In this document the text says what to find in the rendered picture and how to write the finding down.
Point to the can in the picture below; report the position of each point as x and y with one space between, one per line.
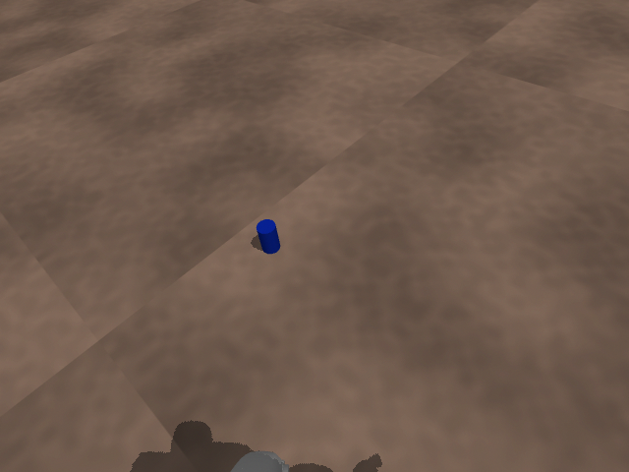
267 234

